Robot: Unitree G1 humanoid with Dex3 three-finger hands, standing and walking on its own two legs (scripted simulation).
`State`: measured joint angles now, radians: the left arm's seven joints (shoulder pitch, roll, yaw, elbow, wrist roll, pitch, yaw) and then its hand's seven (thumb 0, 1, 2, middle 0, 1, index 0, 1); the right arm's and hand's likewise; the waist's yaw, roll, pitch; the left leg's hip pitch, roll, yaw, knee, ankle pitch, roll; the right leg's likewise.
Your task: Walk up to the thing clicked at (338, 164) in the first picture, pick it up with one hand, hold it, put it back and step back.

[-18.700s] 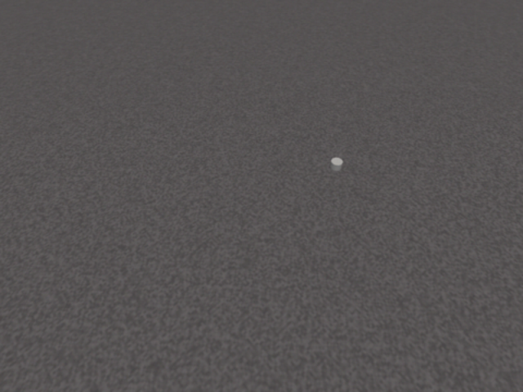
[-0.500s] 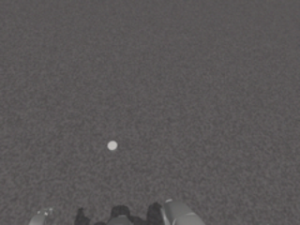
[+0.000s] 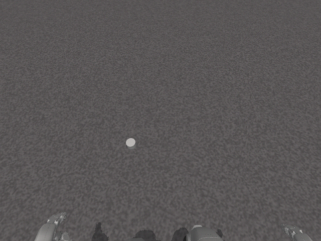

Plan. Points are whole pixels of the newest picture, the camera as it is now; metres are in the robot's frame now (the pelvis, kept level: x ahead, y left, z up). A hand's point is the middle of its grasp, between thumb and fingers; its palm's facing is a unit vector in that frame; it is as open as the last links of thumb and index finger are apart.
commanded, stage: walk up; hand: left
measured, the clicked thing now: (131, 143) +0.73 +0.22 -0.73
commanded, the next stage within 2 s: stand in 1.26 s
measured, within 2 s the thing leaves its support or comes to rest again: neither
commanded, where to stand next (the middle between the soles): +0.32 +0.00 m, yaw -4 degrees
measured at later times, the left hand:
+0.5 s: hand out of the picture -0.05 +0.23 -0.13, palm faces +0.00 -0.92 -0.39, open 7.4 cm
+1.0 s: hand out of the picture +0.02 +0.25 -0.13, palm faces +0.04 -0.93 -0.35, open 7.4 cm
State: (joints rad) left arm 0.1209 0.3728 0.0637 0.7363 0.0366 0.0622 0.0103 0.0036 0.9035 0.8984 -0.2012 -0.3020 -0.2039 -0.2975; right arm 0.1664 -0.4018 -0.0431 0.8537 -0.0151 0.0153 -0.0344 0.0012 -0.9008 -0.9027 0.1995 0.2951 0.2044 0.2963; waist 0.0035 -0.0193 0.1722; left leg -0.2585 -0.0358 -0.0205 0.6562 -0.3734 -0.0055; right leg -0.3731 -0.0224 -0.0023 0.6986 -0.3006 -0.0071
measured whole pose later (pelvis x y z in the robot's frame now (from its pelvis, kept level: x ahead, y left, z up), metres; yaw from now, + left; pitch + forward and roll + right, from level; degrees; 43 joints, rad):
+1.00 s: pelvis -0.08 -0.02 +0.02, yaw +1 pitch -2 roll +0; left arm 0.11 0.37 0.04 1.03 0.01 -0.03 0.00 0.00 0.91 0.90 -0.20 -0.30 -0.20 -0.30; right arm 0.14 -0.34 -0.03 1.02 -0.02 -0.03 0.02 0.00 -0.90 -0.90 0.20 0.30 0.20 0.30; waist 0.02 -0.01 0.06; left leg -0.21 -0.03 -0.07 0.54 -0.28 0.01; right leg -0.14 -0.03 0.00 0.50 -0.32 0.03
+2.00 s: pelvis -0.11 -0.04 +0.03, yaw +1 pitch -3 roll +0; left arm 0.12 0.35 0.01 1.15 0.01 -0.01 -0.01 0.00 0.91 0.90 -0.20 -0.30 -0.20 -0.30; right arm 0.14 -0.36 0.00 1.14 -0.01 -0.01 0.01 0.00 -0.90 -0.90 0.20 0.29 0.20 0.30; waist 0.00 0.01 0.07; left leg -0.16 0.00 -0.09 0.34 -0.14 -0.03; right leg -0.10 0.00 -0.02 0.34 -0.19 0.00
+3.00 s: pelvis +0.10 -0.02 +0.00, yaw -1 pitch -5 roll +0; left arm 0.24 0.40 0.07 0.85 0.01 -0.07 -0.06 0.00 0.91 0.90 -0.20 -0.30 -0.20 -0.30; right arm 0.34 -0.41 -0.05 0.88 -0.01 -0.03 0.03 0.00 -0.90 -0.90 0.20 0.30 0.21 0.30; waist -0.01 0.04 0.11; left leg -0.24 0.04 0.00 1.02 -0.49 0.03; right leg -0.34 -0.03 -0.04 0.65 -0.23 -0.03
